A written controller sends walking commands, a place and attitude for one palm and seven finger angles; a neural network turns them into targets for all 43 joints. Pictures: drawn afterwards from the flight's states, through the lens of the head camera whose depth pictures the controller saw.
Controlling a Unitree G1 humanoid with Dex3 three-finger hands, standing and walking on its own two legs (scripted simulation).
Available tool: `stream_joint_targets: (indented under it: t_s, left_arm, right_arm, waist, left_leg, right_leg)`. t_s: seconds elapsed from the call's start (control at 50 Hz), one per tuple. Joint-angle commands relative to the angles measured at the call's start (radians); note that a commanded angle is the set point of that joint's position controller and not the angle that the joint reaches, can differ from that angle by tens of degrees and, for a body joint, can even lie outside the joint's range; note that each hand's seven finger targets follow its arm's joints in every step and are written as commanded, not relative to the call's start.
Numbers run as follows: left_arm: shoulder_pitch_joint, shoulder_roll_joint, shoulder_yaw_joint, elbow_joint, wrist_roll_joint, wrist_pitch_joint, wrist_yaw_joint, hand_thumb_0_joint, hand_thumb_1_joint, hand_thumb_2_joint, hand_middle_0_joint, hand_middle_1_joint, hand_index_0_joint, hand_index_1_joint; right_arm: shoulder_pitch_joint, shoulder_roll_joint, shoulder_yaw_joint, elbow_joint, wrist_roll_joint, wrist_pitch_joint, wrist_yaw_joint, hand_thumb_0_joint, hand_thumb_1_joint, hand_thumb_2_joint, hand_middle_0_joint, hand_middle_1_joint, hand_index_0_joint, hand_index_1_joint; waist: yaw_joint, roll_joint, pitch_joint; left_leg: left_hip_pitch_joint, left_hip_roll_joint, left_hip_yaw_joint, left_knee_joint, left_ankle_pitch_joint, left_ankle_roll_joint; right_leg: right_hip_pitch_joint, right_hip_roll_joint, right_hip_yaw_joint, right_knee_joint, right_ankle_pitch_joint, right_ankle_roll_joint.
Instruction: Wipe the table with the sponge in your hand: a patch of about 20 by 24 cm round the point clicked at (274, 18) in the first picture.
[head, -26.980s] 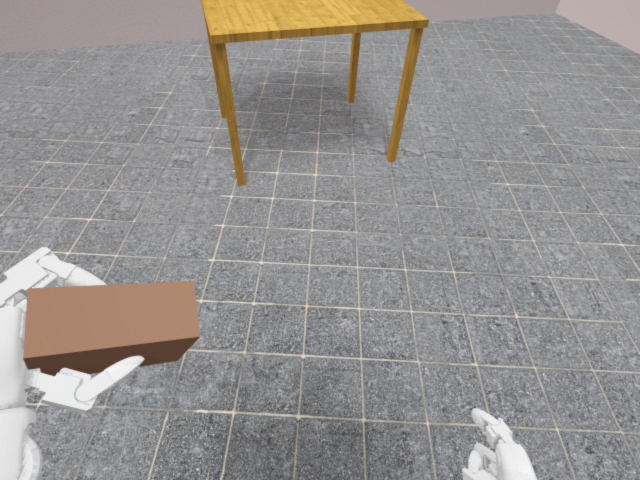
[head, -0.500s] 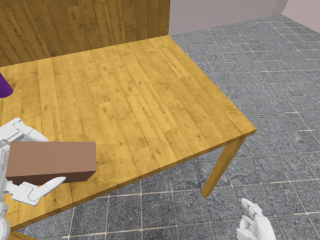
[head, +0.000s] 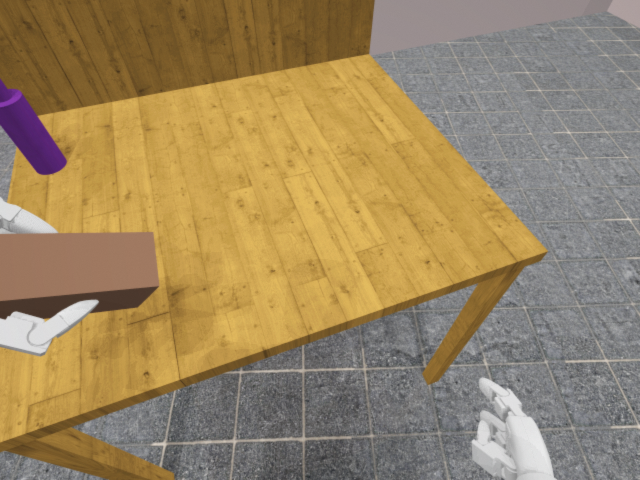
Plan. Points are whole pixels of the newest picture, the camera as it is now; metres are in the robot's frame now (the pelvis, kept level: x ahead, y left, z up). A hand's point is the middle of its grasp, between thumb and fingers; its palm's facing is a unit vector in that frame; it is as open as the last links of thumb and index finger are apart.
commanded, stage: come to a stop and stand still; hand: left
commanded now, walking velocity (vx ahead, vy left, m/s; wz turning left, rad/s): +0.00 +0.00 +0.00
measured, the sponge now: (99, 275) +0.26 +0.26 +0.15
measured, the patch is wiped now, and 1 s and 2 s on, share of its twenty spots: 0.00 0.00 0.00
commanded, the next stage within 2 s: look again from close up in 0.68 s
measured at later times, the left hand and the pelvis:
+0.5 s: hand out of the picture +0.22 +0.34 +0.16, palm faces +0.39 -0.85 -0.35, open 9.6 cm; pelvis +0.00 +0.09 +0.00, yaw +1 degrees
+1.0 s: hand (3, 303) +0.22 +0.33 +0.15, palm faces +0.38 -0.84 -0.39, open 9.6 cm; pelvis +0.01 +0.07 +0.00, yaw +2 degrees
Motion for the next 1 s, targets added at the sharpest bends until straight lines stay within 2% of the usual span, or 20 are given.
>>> stream_joint_targets:
  t_s: [0.0,0.06,0.08,0.1,0.12,0.2,0.24,0.34,0.42,0.5,0.52,0.6,0.62,0.7,0.72,0.8,0.82,0.9,0.92,0.98]
  left_arm:
    - [0.177,0.002,-0.1,-0.304,-0.017,-0.058,0.011,0.0,0.1,1.3,-1.2,-1.6,-1.2,-1.6]
    - [0.134,0.118,0.001,-0.363,-0.009,-0.063,0.026,0.0,0.1,1.3,-1.2,-1.6,-1.2,-1.6]
    - [0.124,0.146,0.034,-0.367,-0.009,-0.065,0.031,0.0,0.1,1.3,-1.2,-1.6,-1.2,-1.6]
    - [0.107,0.217,0.109,-0.394,-0.003,-0.064,0.045,0.0,0.1,1.3,-1.2,-1.6,-1.2,-1.6]
    - [0.086,0.161,0.068,-0.384,-0.008,-0.069,0.041,0.0,0.1,1.3,-1.2,-1.6,-1.2,-1.6]
    - [-0.002,0.16,0.068,-0.424,0.009,-0.087,0.049,0.0,0.1,1.3,-1.2,-1.6,-1.2,-1.6]
    - [-0.036,0.111,0.017,-0.415,0.02,-0.096,0.042,0.0,0.1,1.3,-1.2,-1.6,-1.2,-1.6]
    - [0.053,0.039,-0.052,-0.389,0.036,-0.09,0.028,0.0,0.1,1.3,-1.2,-1.6,-1.2,-1.6]
    - [0.086,0.024,-0.054,-0.34,0.041,-0.082,0.024,0.0,0.1,1.3,-1.2,-1.6,-1.2,-1.6]
    - [0.03,0.107,0.029,-0.39,0.043,-0.086,0.031,0.0,0.1,1.3,-1.2,-1.6,-1.2,-1.6]
    - [0.039,0.076,0.004,-0.371,0.035,-0.091,0.025,0.0,0.1,1.3,-1.2,-1.6,-1.2,-1.6]
    - [0.031,0.115,0.031,-0.456,0.035,-0.093,0.03,0.0,0.1,1.3,-1.2,-1.6,-1.2,-1.6]
    - [0.051,0.07,-0.009,-0.43,0.026,-0.094,0.024,0.0,0.1,1.3,-1.2,-1.6,-1.2,-1.6]
    - [0.089,0.085,0.014,-0.432,0.028,-0.082,0.032,0.0,0.1,1.3,-1.2,-1.6,-1.2,-1.6]
    - [0.103,0.045,-0.022,-0.406,0.022,-0.082,0.026,0.0,0.1,1.3,-1.2,-1.6,-1.2,-1.6]
    - [0.117,0.088,0.027,-0.398,0.026,-0.072,0.037,0.0,0.1,1.3,-1.2,-1.6,-1.2,-1.6]
    - [0.138,0.048,-0.008,-0.365,0.017,-0.074,0.03,0.0,0.1,1.3,-1.2,-1.6,-1.2,-1.6]
    - [0.11,0.092,0.024,-0.402,0.017,-0.07,0.038,0.0,0.1,1.3,-1.2,-1.6,-1.2,-1.6]
    - [0.12,0.051,-0.015,-0.378,0.01,-0.074,0.031,0.0,0.1,1.3,-1.2,-1.6,-1.2,-1.6]
    - [0.104,0.074,-0.006,-0.413,0.01,-0.075,0.034,0.0,0.1,1.3,-1.2,-1.6,-1.2,-1.6]
  right_arm:
    - [-0.078,-0.082,-0.032,-0.146,0.017,-0.065,0.017,0.0,-0.9,-0.9,0.2,0.3,0.2,0.3]
    - [-0.066,-0.088,-0.027,-0.157,0.002,-0.071,-0.003,0.0,-0.9,-0.9,0.2,0.3,0.2,0.3]
    - [-0.069,-0.087,-0.025,-0.156,-0.001,-0.073,-0.012,0.0,-0.9,-0.9,0.2,0.3,0.2,0.3]
    - [-0.092,-0.092,-0.022,-0.146,-0.002,-0.068,-0.025,0.0,-0.9,-0.9,0.2,0.3,0.2,0.3]
    - [-0.077,-0.084,-0.016,-0.149,-0.009,-0.064,-0.033,0.0,-0.9,-0.9,0.2,0.3,0.2,0.3]
    - [-0.09,-0.086,-0.006,-0.143,-0.008,-0.086,-0.044,0.0,-0.9,-0.9,0.2,0.3,0.2,0.3]
    - [-0.068,-0.083,-0.004,-0.143,-0.008,-0.101,-0.037,0.0,-0.9,-0.9,0.2,0.3,0.2,0.3]
    - [-0.036,-0.087,-0.012,-0.126,-0.012,-0.123,-0.011,0.0,-0.9,-0.9,0.2,0.3,0.2,0.3]
    - [-0.034,-0.091,-0.011,-0.115,-0.015,-0.105,0.0,0.0,-0.9,-0.9,0.2,0.3,0.2,0.3]
    - [-0.054,-0.085,-0.012,-0.123,-0.012,-0.092,-0.006,0.0,-0.9,-0.9,0.2,0.3,0.2,0.3]
    - [-0.045,-0.084,-0.008,-0.124,-0.022,-0.085,-0.009,0.0,-0.9,-0.9,0.2,0.3,0.2,0.3]
    - [-0.063,-0.08,-0.01,-0.136,-0.018,-0.086,-0.007,0.0,-0.9,-0.9,0.2,0.3,0.2,0.3]
    - [-0.053,-0.081,-0.007,-0.136,-0.025,-0.08,-0.006,0.0,-0.9,-0.9,0.2,0.3,0.2,0.3]
    - [-0.062,-0.088,-0.015,-0.137,-0.015,-0.078,-0.001,0.0,-0.9,-0.9,0.2,0.3,0.2,0.3]
    - [-0.049,-0.09,-0.012,-0.134,-0.021,-0.069,0.0,0.0,-0.9,-0.9,0.2,0.3,0.2,0.3]
    - [-0.065,-0.095,-0.021,-0.139,-0.008,-0.058,-0.008,0.0,-0.9,-0.9,0.2,0.3,0.2,0.3]
    - [-0.056,-0.094,-0.017,-0.138,-0.015,-0.049,-0.009,0.0,-0.9,-0.9,0.2,0.3,0.2,0.3]
    - [-0.074,-0.093,-0.022,-0.144,-0.004,-0.052,-0.021,0.0,-0.9,-0.9,0.2,0.3,0.2,0.3]
    - [-0.066,-0.096,-0.016,-0.143,-0.013,-0.047,-0.021,0.0,-0.9,-0.9,0.2,0.3,0.2,0.3]
    - [-0.062,-0.096,-0.025,-0.147,-0.008,-0.055,-0.027,0.0,-0.9,-0.9,0.2,0.3,0.2,0.3]
  waist:
    - [0.001,-0.029,-0.239]
    - [-0.008,-0.222,-0.183]
    - [-0.013,-0.223,-0.166]
    - [-0.017,-0.158,-0.148]
    - [-0.031,-0.122,-0.14]
    - [-0.027,0.157,-0.121]
    - [-0.023,0.198,-0.138]
    - [-0.025,0.092,-0.188]
    - [-0.031,0.077,-0.139]
    - [-0.031,0.079,-0.159]
    - [-0.032,0.076,-0.16]
    - [-0.03,0.122,-0.228]
    - [-0.033,0.111,-0.221]
    - [-0.03,0.107,-0.229]
    - [-0.035,0.087,-0.224]
    - [-0.036,0.065,-0.223]
    - [-0.037,0.053,-0.213]
    - [-0.039,0.048,-0.22]
    - [-0.037,0.045,-0.207]
    - [-0.038,0.047,-0.225]
  left_leg:
    - [0.059,-0.007,-0.031,-0.014,0.058,0.073]
    - [0.038,-0.042,-0.064,0.007,-0.055,0.061]
    - [0.054,-0.046,-0.072,0.01,-0.068,0.058]
    - [0.099,-0.038,-0.075,0.001,-0.077,0.057]
    - [0.081,-0.034,-0.087,-0.02,-0.102,0.06]
    - [-0.001,0.029,-0.157,-0.172,-0.221,0.073]
    - [-0.107,0.069,-0.196,-0.24,-0.3,0.086]
    - [-0.021,0.081,-0.195,-0.192,-0.076,0.064]
    - [-0.046,0.091,-0.217,-0.234,-0.054,0.016]
    - [0.019,0.08,-0.183,-0.207,0.066,-0.02]
    - [0.012,0.081,-0.193,-0.209,0.082,-0.02]
    - [0.138,0.07,-0.149,-0.143,0.322,-0.045]
    - [0.119,0.074,-0.158,-0.151,0.316,-0.041]
    - [0.126,0.071,-0.141,-0.122,0.334,-0.047]
    - [0.099,0.064,-0.146,-0.129,0.301,-0.043]
    - [0.071,0.043,-0.129,-0.116,0.216,-0.039]
    - [0.043,0.036,-0.134,-0.123,0.177,-0.026]
    - [0.051,0.024,-0.128,-0.111,0.141,-0.008]
    - [0.037,0.018,-0.13,-0.116,0.121,0.004]
    - [0.054,0.017,-0.134,-0.102,0.125,0.015]
  right_leg:
    - [0.101,-0.176,0.168,-0.06,0.123,0.131]
    - [-0.002,-0.202,0.213,-0.171,-0.167,0.084]
    - [-0.051,-0.21,0.227,-0.194,-0.247,0.058]
    - [-0.12,-0.21,0.233,-0.204,-0.303,0.036]
    - [-0.117,-0.212,0.208,-0.191,-0.335,0.03]
    - [-0.028,-0.139,0.159,-0.074,-0.207,0.038]
    - [0.101,-0.118,0.102,0.038,-0.112,0.046]
    - [0.103,-0.123,0.085,0.031,0.0,0.048]
    - [0.068,-0.105,0.067,0.056,-0.029,0.052]
    - [0.055,-0.109,0.062,0.047,-0.003,0.048]
    - [0.061,-0.106,0.055,0.043,-0.004,0.049]
    - [0.045,-0.112,0.047,0.045,0.02,0.044]
    - [0.052,-0.11,0.043,0.047,0.002,0.046]
    - [0.065,-0.119,0.051,0.023,0.044,0.041]
    - [0.08,-0.117,0.05,0.016,0.047,0.042]
    - [0.105,-0.131,0.073,-0.007,0.121,0.039]
    - [0.113,-0.131,0.069,-0.021,0.119,0.041]
    - [0.11,-0.141,0.094,-0.027,0.144,0.039]
    - [0.104,-0.14,0.093,-0.04,0.135,0.039]
    - [0.11,-0.149,0.113,-0.039,0.154,0.036]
